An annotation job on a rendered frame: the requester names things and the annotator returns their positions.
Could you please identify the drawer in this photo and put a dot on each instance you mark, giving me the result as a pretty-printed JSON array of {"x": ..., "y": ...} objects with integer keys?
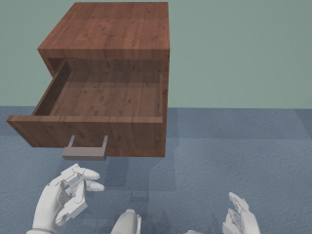
[{"x": 91, "y": 98}]

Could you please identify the robot left thigh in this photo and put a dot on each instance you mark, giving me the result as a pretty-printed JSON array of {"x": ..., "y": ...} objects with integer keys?
[{"x": 127, "y": 223}]

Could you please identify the left robot hand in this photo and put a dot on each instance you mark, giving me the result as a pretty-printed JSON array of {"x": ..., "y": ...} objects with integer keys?
[{"x": 49, "y": 214}]

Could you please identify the right robot hand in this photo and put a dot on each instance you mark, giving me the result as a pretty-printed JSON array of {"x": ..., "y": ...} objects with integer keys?
[{"x": 245, "y": 223}]

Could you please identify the cabinet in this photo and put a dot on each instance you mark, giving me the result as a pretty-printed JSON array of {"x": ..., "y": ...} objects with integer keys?
[{"x": 114, "y": 30}]

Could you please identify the handle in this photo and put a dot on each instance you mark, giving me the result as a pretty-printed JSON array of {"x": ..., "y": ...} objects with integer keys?
[{"x": 71, "y": 153}]

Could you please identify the robot left shin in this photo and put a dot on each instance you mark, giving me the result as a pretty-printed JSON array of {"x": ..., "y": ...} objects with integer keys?
[{"x": 130, "y": 211}]

